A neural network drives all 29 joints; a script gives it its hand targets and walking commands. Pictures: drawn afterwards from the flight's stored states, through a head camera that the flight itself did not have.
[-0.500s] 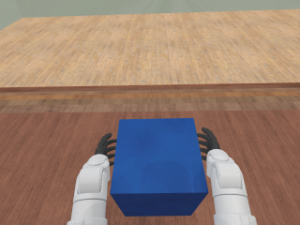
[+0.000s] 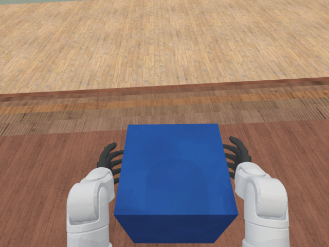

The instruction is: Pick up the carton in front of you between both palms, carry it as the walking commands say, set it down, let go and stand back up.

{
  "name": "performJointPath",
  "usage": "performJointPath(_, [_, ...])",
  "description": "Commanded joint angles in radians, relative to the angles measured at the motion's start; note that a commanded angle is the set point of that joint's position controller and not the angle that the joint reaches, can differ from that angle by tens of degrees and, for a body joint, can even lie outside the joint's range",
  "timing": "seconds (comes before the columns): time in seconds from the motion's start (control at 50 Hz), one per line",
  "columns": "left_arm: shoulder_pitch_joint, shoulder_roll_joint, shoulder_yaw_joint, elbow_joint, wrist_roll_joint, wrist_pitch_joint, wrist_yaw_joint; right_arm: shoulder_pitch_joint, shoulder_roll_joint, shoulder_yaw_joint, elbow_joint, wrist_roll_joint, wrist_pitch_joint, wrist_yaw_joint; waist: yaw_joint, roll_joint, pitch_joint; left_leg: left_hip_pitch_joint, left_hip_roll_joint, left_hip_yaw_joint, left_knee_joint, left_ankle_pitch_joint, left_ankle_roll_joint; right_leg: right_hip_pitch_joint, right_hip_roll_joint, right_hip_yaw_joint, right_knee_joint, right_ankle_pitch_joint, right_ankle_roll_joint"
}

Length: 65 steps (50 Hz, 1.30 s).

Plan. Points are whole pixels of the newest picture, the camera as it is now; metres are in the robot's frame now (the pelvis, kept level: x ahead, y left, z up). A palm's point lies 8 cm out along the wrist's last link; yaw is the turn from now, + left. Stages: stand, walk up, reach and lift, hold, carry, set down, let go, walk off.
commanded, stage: carry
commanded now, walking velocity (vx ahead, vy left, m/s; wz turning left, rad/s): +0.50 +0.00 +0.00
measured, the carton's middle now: (173, 187) +0.26 -0.01 +0.00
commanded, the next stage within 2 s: none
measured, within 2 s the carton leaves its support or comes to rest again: neither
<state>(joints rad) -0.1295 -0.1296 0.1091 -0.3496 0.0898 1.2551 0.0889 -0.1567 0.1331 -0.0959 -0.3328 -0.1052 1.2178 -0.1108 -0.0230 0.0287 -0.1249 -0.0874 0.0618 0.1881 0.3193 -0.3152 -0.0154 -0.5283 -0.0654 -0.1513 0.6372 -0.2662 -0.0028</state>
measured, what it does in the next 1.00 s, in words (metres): walks ahead: right foot, then left foot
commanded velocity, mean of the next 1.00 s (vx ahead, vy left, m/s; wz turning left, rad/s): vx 0.50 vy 0.00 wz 0.00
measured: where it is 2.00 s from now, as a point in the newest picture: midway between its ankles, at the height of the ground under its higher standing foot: (167, 131)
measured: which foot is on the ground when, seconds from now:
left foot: down 0.00-0.08, up 0.10-0.50, down 0.52-1.00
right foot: up 0.00-0.04, down 0.06-0.52, up 0.54-0.96, down 0.98-1.00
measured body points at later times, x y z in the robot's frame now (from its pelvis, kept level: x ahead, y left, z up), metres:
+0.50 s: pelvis +0.32 -0.01 -0.01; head +0.33 -0.02 +0.44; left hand +0.59 +0.14 +0.07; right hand +0.61 -0.16 +0.07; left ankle +0.46 +0.09 -0.73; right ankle +0.15 -0.10 -0.74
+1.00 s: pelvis +0.66 -0.03 -0.03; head +0.65 -0.04 +0.42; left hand +0.95 +0.12 +0.08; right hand +0.95 -0.18 +0.08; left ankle +0.48 +0.08 -0.74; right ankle +0.79 -0.10 -0.75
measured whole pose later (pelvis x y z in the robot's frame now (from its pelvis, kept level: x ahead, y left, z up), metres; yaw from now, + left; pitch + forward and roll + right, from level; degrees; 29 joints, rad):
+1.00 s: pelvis +0.66 -0.03 -0.03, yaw +1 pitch +2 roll +0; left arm -0.21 -0.13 0.11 -0.38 0.10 1.22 0.09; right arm -0.23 0.12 -0.12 -0.37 -0.10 1.18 -0.10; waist -0.01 0.03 -0.07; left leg -0.01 0.08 0.20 0.56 -0.53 -0.02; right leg -0.50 -0.04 -0.21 0.56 -0.11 -0.08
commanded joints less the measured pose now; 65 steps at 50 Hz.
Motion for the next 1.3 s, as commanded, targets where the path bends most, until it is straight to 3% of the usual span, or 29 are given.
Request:
performJointPath(0.0, [-0.559,-0.848,-0.695,-0.104,-0.397,-0.028,-0.232,-0.497,0.865,0.706,-0.073,0.440,0.016,0.267,0.014,0.115,-0.165,0.013,0.183,-0.071,-0.032,0.189,0.094,0.185,0.039,-0.090,-0.139,0.159,-0.001])
performJointPath(0.04, [-0.540,-0.834,-0.678,-0.082,-0.383,-0.017,-0.230,-0.480,0.849,0.702,-0.060,0.433,0.029,0.269,0.025,0.051,-0.214,-0.121,0.119,0.022,0.206,0.290,0.053,0.464,0.067,-0.129,-0.165,0.091,-0.021])
performJointPath(0.06, [-0.520,-0.826,-0.666,-0.060,-0.371,-0.013,-0.229,-0.495,0.829,0.696,-0.056,0.432,0.037,0.271,0.052,-0.067,-0.262,-0.256,0.072,0.052,0.436,0.192,0.008,0.623,-0.072,0.087,-0.239,-0.049,-0.046])
performJointPath(0.08, [-0.520,-0.811,-0.654,-0.032,-0.355,-0.014,-0.228,-0.524,0.833,0.699,-0.066,0.438,0.050,0.272,0.057,-0.313,-0.289,-0.512,-0.035,0.021,0.719,-0.067,-0.032,0.762,-0.338,0.558,-0.391,-0.191,-0.170])
performJointPath(0.1, [-0.522,-0.825,-0.652,-0.028,-0.356,-0.014,-0.227,-0.535,0.835,0.705,-0.050,0.443,0.054,0.276,0.052,-0.308,-0.267,-0.652,-0.028,-0.097,0.871,-0.186,-0.004,0.782,-0.392,0.670,-0.431,-0.092,-0.234])
performJointPath(0.16, [-0.581,-0.920,-0.685,-0.078,-0.374,-0.033,-0.231,-0.536,0.917,0.703,-0.032,0.450,0.030,0.288,0.041,-0.067,-0.269,-0.671,0.084,-0.177,0.876,-0.059,0.038,0.690,-0.334,0.439,-0.391,0.164,-0.181])
performJointPath(0.2, [-0.614,-0.963,-0.713,-0.125,-0.395,-0.054,-0.239,-0.532,0.949,0.715,-0.059,0.436,0.005,0.284,0.040,-0.088,-0.268,-0.602,0.081,-0.150,0.748,0.007,0.029,0.643,-0.284,0.287,-0.413,0.260,-0.133])
performJointPath(0.24, [-0.616,-0.967,-0.729,-0.158,-0.416,-0.064,-0.246,-0.510,0.981,0.722,-0.075,0.423,-0.015,0.273,0.041,-0.116,-0.265,-0.587,0.058,-0.111,0.652,0.040,0.020,0.651,-0.252,0.208,-0.419,0.313,-0.128])
performJointPath(0.42, [-0.466,-0.874,-0.717,-0.125,-0.393,-0.046,-0.267,-0.375,0.912,0.711,-0.077,0.371,-0.006,0.255,0.048,-0.180,-0.132,-0.473,-0.023,0.039,0.201,0.287,0.042,0.670,-0.167,0.005,-0.381,0.562,-0.099])
performJointPath(0.48, [-0.471,-0.865,-0.719,-0.114,-0.384,-0.043,-0.269,-0.371,0.909,0.707,-0.053,0.380,-0.003,0.271,0.026,-0.167,-0.172,-0.185,-0.092,0.123,0.113,0.269,0.062,0.603,-0.132,-0.091,-0.149,0.730,-0.051])
performJointPath(0.5, [-0.473,-0.861,-0.721,-0.110,-0.381,-0.043,-0.269,-0.365,0.907,0.704,-0.041,0.380,-0.004,0.276,0.010,-0.128,-0.231,0.032,-0.068,0.096,0.128,0.216,0.069,0.475,-0.106,-0.096,0.001,0.616,-0.026])
performJointPath(0.52, [-0.493,-0.855,-0.723,-0.111,-0.382,-0.041,-0.271,-0.357,0.902,0.698,-0.030,0.378,-0.004,0.282,-0.012,0.011,-0.294,0.216,0.147,-0.213,0.068,0.026,0.114,0.283,-0.068,-0.076,0.238,0.296,0.007])
performJointPath(0.54, [-0.511,-0.869,-0.740,-0.128,-0.388,-0.037,-0.270,-0.363,0.910,0.691,0.007,0.374,-0.016,0.287,-0.009,0.259,-0.339,0.425,0.384,-0.659,-0.044,-0.030,0.267,-0.044,0.072,-0.022,0.517,-0.134,0.040])
performJointPath(0.56, [-0.513,-0.878,-0.741,-0.109,-0.389,-0.044,-0.271,-0.353,0.937,0.695,0.008,0.390,-0.024,0.289,-0.005,0.225,-0.309,0.403,0.393,-0.692,-0.091,0.105,0.280,-0.155,0.050,0.095,0.653,-0.219,0.015])
performJointPath(0.58, [-0.527,-0.905,-0.746,-0.106,-0.392,-0.056,-0.272,-0.373,0.966,0.704,-0.004,0.398,-0.034,0.290,-0.007,0.172,-0.303,0.362,0.357,-0.581,-0.064,0.254,0.268,-0.176,0.012,0.125,0.695,-0.190,-0.012])
performJointPath(0.6, [-0.532,-0.936,-0.749,-0.103,-0.398,-0.069,-0.273,-0.396,0.992,0.713,-0.019,0.407,-0.043,0.291,-0.004,0.057,-0.298,0.314,0.334,-0.485,-0.044,0.324,0.235,-0.177,-0.029,0.142,0.665,-0.141,-0.025])
performJointPath(0.62, [-0.530,-0.961,-0.750,-0.101,-0.399,-0.082,-0.272,-0.422,1.011,0.725,-0.040,0.415,-0.053,0.291,0.001,-0.004,-0.282,0.245,0.315,-0.399,-0.054,0.368,0.205,-0.149,-0.055,0.149,0.598,-0.092,-0.028])
performJointPath(0.66, [-0.515,-0.991,-0.756,-0.112,-0.398,-0.103,-0.264,-0.441,1.028,0.743,-0.075,0.432,-0.067,0.293,0.008,0.025,-0.285,0.182,0.278,-0.296,-0.088,0.307,0.166,-0.088,-0.058,0.124,0.463,-0.047,-0.023])
performJointPath(0.74, [-0.458,-0.984,-0.763,-0.133,-0.371,-0.127,-0.242,-0.402,0.991,0.759,-0.111,0.449,-0.075,0.303,0.006,0.083,-0.244,0.184,0.223,-0.154,-0.083,0.374,0.174,-0.107,-0.026,0.046,0.234,0.010,-0.005])
performJointPath(0.84, [-0.504,-0.888,-0.771,-0.188,-0.378,-0.110,-0.226,-0.407,0.885,0.752,-0.132,0.440,-0.063,0.295,0.000,0.117,-0.153,0.165,0.183,-0.062,-0.054,0.472,0.154,-0.072,0.004,-0.031,-0.002,0.164,-0.018])
performJointPath(0.92, [-0.623,-0.779,-0.750,-0.153,-0.401,-0.073,-0.221,-0.515,0.776,0.736,-0.116,0.428,-0.035,0.269,-0.022,0.124,-0.124,0.149,0.180,-0.029,0.059,0.566,0.127,0.054,0.031,-0.064,-0.075,0.177,-0.062])
performJointPath(0.96, [-0.663,-0.715,-0.713,-0.085,-0.390,-0.058,-0.214,-0.601,0.713,0.725,-0.078,0.430,-0.014,0.257,0.050,0.044,-0.211,0.025,0.100,0.054,0.368,0.618,0.075,0.382,0.107,-0.130,-0.124,0.099,-0.067])
performJointPath(0.98, [-0.683,-0.682,-0.688,-0.051,-0.381,-0.049,-0.210,-0.658,0.687,0.716,-0.050,0.429,-0.003,0.250,0.092,-0.101,-0.286,-0.144,0.065,0.031,0.638,0.344,0.044,0.575,-0.081,0.127,-0.179,-0.015,-0.080])
performJointPath(1.0, [-0.728,-0.638,-0.658,0.001,-0.371,-0.045,-0.208,-0.699,0.709,0.711,-0.017,0.436,0.011,0.243,0.086,-0.371,-0.317,-0.490,-0.104,-0.030,0.903,-0.130,0.000,0.766,-0.322,0.641,-0.333,-0.104,-0.220])
performJointPath(1.02, [-0.750,-0.657,-0.652,0.025,-0.397,-0.038,-0.204,-0.739,0.703,0.687,0.028,0.441,0.017,0.235,0.093,-0.344,-0.309,-0.585,-0.078,-0.162,1.066,-0.203,0.028,0.768,-0.354,0.693,-0.374,-0.043,-0.262])
performJointPath(1.08, [-0.925,-0.771,-0.671,0.056,-0.456,-0.047,-0.210,-0.838,0.797,0.647,0.126,0.456,0.008,0.232,0.073,-0.082,-0.291,-0.631,0.019,-0.214,1.071,-0.092,0.078,0.643,-0.278,0.428,-0.267,0.263,-0.218])
performJointPath(1.12, [-1.068,-0.836,-0.684,0.059,-0.495,-0.063,-0.217,-0.928,0.852,0.638,0.159,0.459,-0.008,0.229,0.061,-0.088,-0.301,-0.594,0.026,-0.204,0.985,-0.042,0.077,0.573,-0.242,0.337,-0.283,0.216,-0.191])
performJointPath(1.18, [-1.213,-0.878,-0.679,0.075,-0.534,-0.076,-0.218,-1.050,0.894,0.625,0.187,0.466,-0.025,0.213,0.052,-0.108,-0.300,-0.646,0.021,-0.175,0.896,0.001,0.065,0.554,-0.220,0.268,-0.274,0.215,-0.218])
performJointPath(1.28, [-1.258,-0.885,-0.616,0.184,-0.524,-0.071,-0.205,-1.121,0.900,0.585,0.272,0.463,-0.024,0.192,0.084,-0.141,-0.296,-0.676,-0.005,-0.109,0.614,0.111,0.069,0.621,-0.169,0.159,-0.169,0.540,-0.219])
